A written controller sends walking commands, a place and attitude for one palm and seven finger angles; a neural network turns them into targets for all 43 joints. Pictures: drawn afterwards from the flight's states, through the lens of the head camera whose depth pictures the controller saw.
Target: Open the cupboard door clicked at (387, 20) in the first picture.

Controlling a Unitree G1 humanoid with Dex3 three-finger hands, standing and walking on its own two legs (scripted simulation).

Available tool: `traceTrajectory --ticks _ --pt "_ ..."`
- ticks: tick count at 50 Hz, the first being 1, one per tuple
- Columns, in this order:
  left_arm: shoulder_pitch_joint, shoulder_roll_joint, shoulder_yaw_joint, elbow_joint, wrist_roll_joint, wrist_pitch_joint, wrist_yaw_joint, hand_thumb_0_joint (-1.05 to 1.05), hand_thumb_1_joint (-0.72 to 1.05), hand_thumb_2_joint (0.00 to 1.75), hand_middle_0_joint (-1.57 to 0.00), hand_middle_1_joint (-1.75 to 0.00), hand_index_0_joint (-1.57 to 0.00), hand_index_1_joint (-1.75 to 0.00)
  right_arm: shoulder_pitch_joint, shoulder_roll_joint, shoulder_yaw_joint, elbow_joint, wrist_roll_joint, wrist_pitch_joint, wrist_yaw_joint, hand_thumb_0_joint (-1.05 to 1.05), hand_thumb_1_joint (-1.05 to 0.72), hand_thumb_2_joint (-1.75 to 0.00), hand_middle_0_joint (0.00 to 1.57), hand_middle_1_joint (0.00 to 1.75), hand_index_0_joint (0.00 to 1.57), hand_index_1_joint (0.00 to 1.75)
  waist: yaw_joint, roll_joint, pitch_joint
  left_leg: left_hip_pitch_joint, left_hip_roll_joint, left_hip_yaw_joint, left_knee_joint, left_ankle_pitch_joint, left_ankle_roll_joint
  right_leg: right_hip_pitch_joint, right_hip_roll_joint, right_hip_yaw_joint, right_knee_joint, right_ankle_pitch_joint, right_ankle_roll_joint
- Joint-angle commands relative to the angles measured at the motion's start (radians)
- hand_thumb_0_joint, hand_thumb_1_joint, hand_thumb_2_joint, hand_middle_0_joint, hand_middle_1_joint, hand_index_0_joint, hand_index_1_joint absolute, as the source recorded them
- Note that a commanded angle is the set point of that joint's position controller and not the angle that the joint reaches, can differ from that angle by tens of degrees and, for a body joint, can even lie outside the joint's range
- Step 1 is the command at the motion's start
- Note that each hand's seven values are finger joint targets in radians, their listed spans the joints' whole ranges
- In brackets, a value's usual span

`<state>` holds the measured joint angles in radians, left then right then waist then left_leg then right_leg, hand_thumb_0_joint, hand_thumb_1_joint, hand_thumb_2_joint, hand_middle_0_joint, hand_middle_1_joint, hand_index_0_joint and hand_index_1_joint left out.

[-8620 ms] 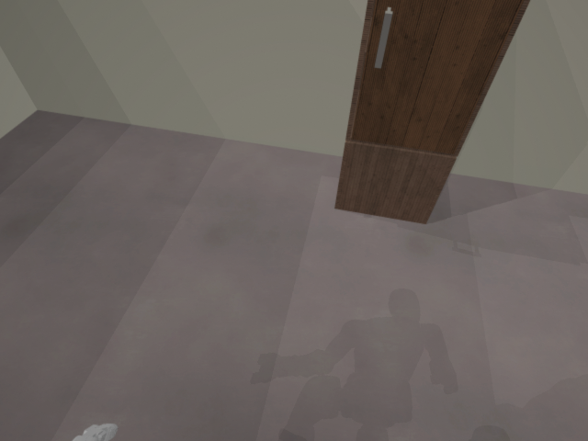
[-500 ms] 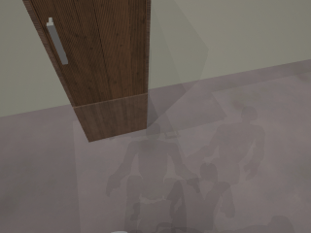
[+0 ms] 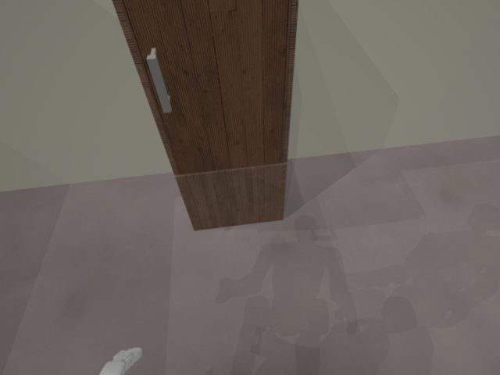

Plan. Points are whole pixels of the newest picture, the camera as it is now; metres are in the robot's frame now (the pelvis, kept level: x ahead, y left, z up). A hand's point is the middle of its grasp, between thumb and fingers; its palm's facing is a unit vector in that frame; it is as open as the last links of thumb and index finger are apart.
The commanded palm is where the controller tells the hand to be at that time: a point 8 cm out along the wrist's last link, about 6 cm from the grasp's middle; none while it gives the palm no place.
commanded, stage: turn to face it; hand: left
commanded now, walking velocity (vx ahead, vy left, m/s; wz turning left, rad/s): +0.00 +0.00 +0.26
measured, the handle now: (160, 81) +0.79 +0.26 +0.05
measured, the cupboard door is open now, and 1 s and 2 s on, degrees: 0 0 0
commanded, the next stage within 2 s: take the last steps up to it in 0.04 s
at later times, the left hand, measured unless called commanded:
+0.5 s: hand out of the picture -0.07 +0.22 -0.17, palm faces +0.17 -0.97 -0.16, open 7.4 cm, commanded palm none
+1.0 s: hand (168, 320) +0.25 +0.19 -0.16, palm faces +0.10 -0.98 -0.19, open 7.4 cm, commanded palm none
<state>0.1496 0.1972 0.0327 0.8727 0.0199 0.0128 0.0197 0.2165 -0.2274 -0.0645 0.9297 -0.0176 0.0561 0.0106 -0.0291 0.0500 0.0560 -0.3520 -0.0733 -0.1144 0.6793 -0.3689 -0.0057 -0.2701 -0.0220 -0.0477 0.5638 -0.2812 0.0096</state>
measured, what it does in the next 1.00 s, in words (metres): walks ahead: left foot, then right foot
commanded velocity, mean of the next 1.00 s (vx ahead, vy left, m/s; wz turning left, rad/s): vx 0.24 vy -0.05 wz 0.03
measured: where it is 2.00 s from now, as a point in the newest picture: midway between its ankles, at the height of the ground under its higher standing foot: outside the picture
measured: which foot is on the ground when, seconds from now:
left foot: up 0.00-0.36, down 0.38-0.86, up 0.88-1.00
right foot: down 0.00-0.40, up 0.42-0.84, down 0.86-1.00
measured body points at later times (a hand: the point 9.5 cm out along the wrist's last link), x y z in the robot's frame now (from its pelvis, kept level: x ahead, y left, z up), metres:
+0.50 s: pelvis +0.01 +0.04 +0.01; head +0.00 +0.07 +0.46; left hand -0.07 +0.27 -0.16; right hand +0.08 -0.19 -0.13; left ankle -0.04 +0.13 -0.73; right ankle +0.01 -0.09 -0.68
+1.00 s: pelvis +0.17 +0.01 +0.00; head +0.19 +0.00 +0.45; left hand +0.24 +0.24 -0.14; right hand +0.13 -0.22 -0.16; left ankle +0.08 +0.13 -0.64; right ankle +0.23 -0.09 -0.73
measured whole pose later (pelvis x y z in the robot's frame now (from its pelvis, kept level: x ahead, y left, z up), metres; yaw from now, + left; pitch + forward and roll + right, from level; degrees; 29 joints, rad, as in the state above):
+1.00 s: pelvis +0.17 +0.01 +0.00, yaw +6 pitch -2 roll -1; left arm 0.13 0.15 0.04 1.02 0.02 -0.06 0.00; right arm 0.37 -0.16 -0.05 1.13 -0.02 0.00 -0.01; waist -0.04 0.04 0.08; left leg -0.39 0.09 0.03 1.19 -0.41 0.02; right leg -0.31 -0.03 -0.16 0.55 -0.21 -0.04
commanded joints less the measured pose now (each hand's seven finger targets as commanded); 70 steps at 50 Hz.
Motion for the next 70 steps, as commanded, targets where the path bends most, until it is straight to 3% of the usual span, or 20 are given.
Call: traceTrajectory --ticks 1,5,14,17,18,19,21,26,38,41,42,43,44,47,50,59,61,63,67,70 --pt "0.045 0.210 0.057 -0.056 0.000 -0.020 0.021 0.00 0.90 0.90 -0.20 -0.30 -0.20 -0.30 -0.021 -0.105 -0.040 -0.064 -0.003 0.000 -0.002 0.00 -0.90 -0.90 0.20 0.30 0.20 0.30 0.034 -0.208 -0.030 -0.176 0.052 0.010 0.488 -0.121 -0.020 0.037 -0.355 0.300 -0.302 0.126 -0.170" --pt "0.033 0.155 0.041 -0.042 0.001 -0.029 0.018 0.00 0.90 0.90 -0.20 -0.30 -0.20 -0.30 0.027 -0.083 -0.031 -0.014 -0.004 0.003 0.007 0.00 -0.90 -0.90 0.20 0.30 0.20 0.30 0.013 -0.225 -0.031 -0.157 0.080 0.060 0.498 0.006 -0.049 0.058 -0.262 0.109 -0.276 0.195 -0.119" --pt "0.229 0.175 0.045 0.099 0.017 -0.043 0.002 0.00 0.90 0.90 -0.20 -0.30 -0.20 -0.30 -0.064 -0.033 0.001 -0.006 -0.003 -0.039 0.013 0.00 -0.90 -0.90 0.20 0.30 0.20 0.30 0.095 -0.255 -0.024 -0.046 0.107 0.180 0.034 -0.101 -0.022 0.149 -0.290 0.163 -0.349 -0.106 -0.151" --pt "0.191 0.157 0.041 0.128 0.002 -0.035 -0.002 0.00 0.90 0.90 -0.20 -0.30 -0.20 -0.30 0.083 -0.013 0.014 0.063 -0.003 -0.066 0.000 0.00 -0.90 -0.90 0.20 0.30 0.20 0.30 0.026 -0.195 -0.054 0.245 0.082 0.237 -0.259 0.063 -0.004 0.002 -0.215 0.068 -0.258 -0.197 -0.092" --pt "0.188 0.113 0.029 0.132 -0.007 -0.032 -0.007 0.00 0.90 0.90 -0.20 -0.30 -0.20 -0.30 0.139 -0.047 0.009 0.090 -0.001 -0.079 -0.010 0.00 -0.90 -0.90 0.20 0.30 0.20 0.30 0.001 -0.065 -0.067 0.391 0.139 0.163 -0.340 0.052 0.009 -0.117 -0.171 0.026 -0.157 -0.213 -0.051" --pt "0.173 0.061 0.017 0.116 -0.009 -0.031 -0.017 0.00 0.90 0.90 -0.20 -0.30 -0.20 -0.30 0.207 -0.123 -0.010 0.106 -0.007 -0.082 -0.017 0.00 -0.90 -0.90 0.20 0.30 0.20 0.30 -0.035 0.167 -0.050 0.461 0.325 -0.098 -0.422 -0.114 0.073 -0.284 -0.073 -0.061 0.059 -0.229 -0.006" --pt "0.044 0.058 0.016 0.073 0.011 -0.021 -0.016 0.00 0.90 0.90 -0.20 -0.30 -0.20 -0.30 0.261 -0.176 -0.020 0.122 -0.017 -0.077 -0.031 0.00 -0.90 -0.90 0.20 0.30 0.20 0.30 -0.081 0.251 0.093 0.316 0.495 -0.301 -0.573 -0.250 0.177 -0.422 -0.063 -0.026 0.378 -0.262 0.001" --pt "0.136 0.045 0.022 0.151 0.009 -0.023 -0.045 0.00 0.90 0.90 -0.20 -0.30 -0.20 -0.30 0.155 -0.076 0.009 0.106 -0.003 -0.112 -0.042 0.00 -0.90 -0.90 0.20 0.30 0.20 0.30 0.014 0.074 0.088 0.271 0.355 -0.022 -0.541 0.105 0.149 -0.367 -0.095 0.001 0.490 -0.006 0.021" --pt "-0.065 0.016 0.022 0.090 -0.003 -0.033 -0.049 0.00 0.90 0.90 -0.20 -0.30 -0.20 -0.30 0.270 -0.067 -0.003 0.183 -0.016 -0.118 -0.048 0.00 -0.90 -0.90 0.20 0.30 0.20 0.30 -0.022 0.101 0.099 0.325 0.369 0.088 -0.425 0.494 0.148 -0.255 -0.065 -0.067 0.109 0.038 -0.007" --pt "0.148 0.055 0.036 0.158 0.001 -0.056 -0.044 0.00 0.90 0.90 -0.20 -0.30 -0.20 -0.30 0.251 -0.074 -0.004 0.193 -0.006 -0.114 -0.045 0.00 -0.90 -0.90 0.20 0.30 0.20 0.30 0.084 0.035 -0.024 0.272 0.308 0.157 -0.153 0.701 0.099 0.098 0.011 -0.123 -0.057 0.118 -0.042" --pt "0.292 0.116 0.052 0.204 0.006 -0.071 -0.036 0.00 0.90 0.90 -0.20 -0.30 -0.20 -0.30 0.256 -0.055 0.000 0.187 0.004 -0.119 -0.037 0.00 -0.90 -0.90 0.20 0.30 0.20 0.30 0.144 -0.039 -0.127 0.106 0.262 0.189 0.061 0.602 0.062 0.364 -0.079 -0.011 -0.072 0.163 -0.086" --pt "0.431 0.225 0.082 0.238 0.009 -0.081 -0.020 0.00 0.90 0.90 -0.20 -0.30 -0.20 -0.30 0.281 0.014 0.010 0.158 0.018 -0.127 -0.032 0.00 -0.90 -0.90 0.20 0.30 0.20 0.30 0.176 -0.306 -0.265 -0.138 0.106 0.251 0.407 0.028 0.018 0.588 -0.366 0.377 -0.148 0.317 -0.201" --pt "0.428 0.252 0.080 0.236 -0.012 -0.074 -0.013 0.00 0.90 0.90 -0.20 -0.30 -0.20 -0.30 0.243 -0.011 0.010 0.127 0.026 -0.119 -0.037 0.00 -0.90 -0.90 0.20 0.30 0.20 0.30 0.161 -0.237 -0.260 -0.192 0.101 0.148 0.610 -0.231 0.031 0.515 -0.467 0.476 -0.231 0.349 -0.275" --pt "0.152 0.119 0.044 0.163 -0.006 -0.066 -0.002 0.00 0.90 0.90 -0.20 -0.30 -0.20 -0.30 0.136 0.015 0.002 0.115 0.000 -0.094 -0.022 0.00 -0.90 -0.90 0.20 0.30 0.20 0.30 0.072 -0.129 -0.023 -0.215 0.208 0.095 0.628 -0.028 0.032 0.099 -0.344 0.279 -0.338 -0.028 -0.208" --pt "0.054 0.064 0.023 0.136 0.002 -0.070 0.005 0.00 0.90 0.90 -0.20 -0.30 -0.20 -0.30 0.230 0.054 0.009 0.139 -0.010 -0.061 -0.015 0.00 -0.90 -0.90 0.20 0.30 0.20 0.30 -0.018 -0.162 -0.010 -0.077 0.213 0.146 0.429 0.017 -0.002 -0.082 -0.263 0.076 -0.379 0.008 -0.156" --pt "0.109 0.098 0.033 0.160 -0.002 -0.058 -0.005 0.00 0.90 0.90 -0.20 -0.30 -0.20 -0.30 0.165 0.038 0.016 0.100 -0.008 -0.094 -0.005 0.00 -0.90 -0.90 0.20 0.30 0.20 0.30 -0.012 -0.102 -0.007 0.178 0.155 0.234 -0.129 0.172 -0.021 -0.084 -0.206 0.039 -0.243 -0.063 -0.138" --pt "0.149 0.013 0.013 0.155 -0.011 -0.041 -0.008 0.00 0.90 0.90 -0.20 -0.30 -0.20 -0.30 0.236 -0.048 0.013 0.123 -0.013 -0.109 -0.018 0.00 -0.90 -0.90 0.20 0.30 0.20 0.30 -0.020 0.165 -0.022 0.279 0.321 -0.011 -0.319 0.326 0.032 -0.163 -0.058 -0.054 0.013 -0.082 -0.046" --pt "0.167 0.012 0.004 0.167 -0.011 -0.021 0.003 0.00 0.90 0.90 -0.20 -0.30 -0.20 -0.30 0.161 -0.093 0.018 0.115 -0.014 -0.097 -0.046 0.00 -0.90 -0.90 0.20 0.30 0.20 0.30 0.007 0.233 -0.031 0.193 0.463 -0.168 -0.434 0.544 0.141 -0.111 -0.027 -0.018 0.208 -0.288 0.003" --pt "0.177 0.038 0.007 0.191 -0.009 -0.002 0.007 0.00 0.90 0.90 -0.20 -0.30 -0.20 -0.30 0.064 -0.087 0.013 0.103 0.000 -0.086 -0.069 0.00 -0.90 -0.90 0.20 0.30 0.20 0.30 0.025 0.067 -0.081 0.282 0.436 -0.011 -0.319 1.007 0.179 -0.124 -0.059 0.028 0.299 -0.212 0.024" --pt "0.167 0.048 0.024 0.160 -0.003 0.021 0.008 0.00 0.90 0.90 -0.20 -0.30 -0.20 -0.30 0.051 -0.119 -0.011 0.090 0.002 -0.066 -0.072 0.00 -0.90 -0.90 0.20 0.30 0.20 0.30 0.018 0.041 -0.114 0.319 0.446 0.037 -0.300 1.011 0.192 -0.183 -0.042 0.038 0.410 -0.193 0.032"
